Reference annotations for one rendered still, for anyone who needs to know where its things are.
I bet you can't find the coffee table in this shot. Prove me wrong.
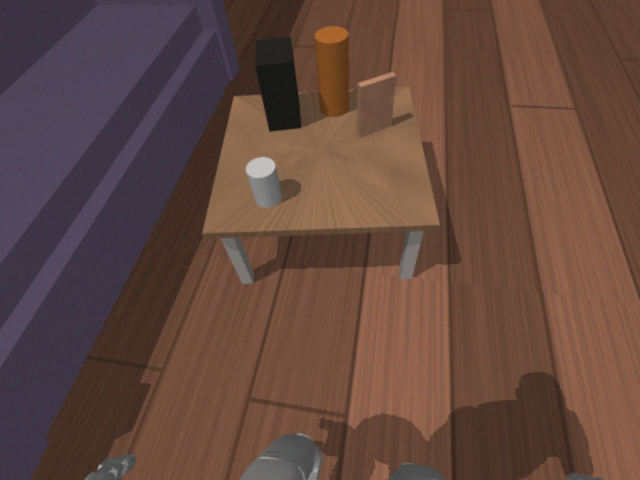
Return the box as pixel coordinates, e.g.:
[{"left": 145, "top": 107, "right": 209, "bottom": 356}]
[{"left": 202, "top": 86, "right": 440, "bottom": 284}]

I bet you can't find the sofa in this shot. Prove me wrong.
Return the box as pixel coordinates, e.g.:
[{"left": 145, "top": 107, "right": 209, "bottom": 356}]
[{"left": 0, "top": 0, "right": 240, "bottom": 480}]

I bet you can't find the left robot hand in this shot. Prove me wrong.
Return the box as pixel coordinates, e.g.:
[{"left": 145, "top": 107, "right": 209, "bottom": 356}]
[{"left": 85, "top": 454, "right": 136, "bottom": 480}]

